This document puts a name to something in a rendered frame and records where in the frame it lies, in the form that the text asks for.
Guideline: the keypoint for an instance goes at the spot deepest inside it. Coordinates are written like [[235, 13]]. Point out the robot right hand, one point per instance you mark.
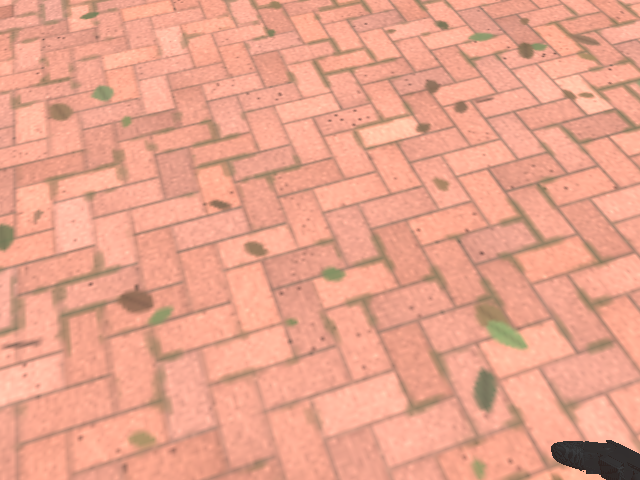
[[611, 460]]

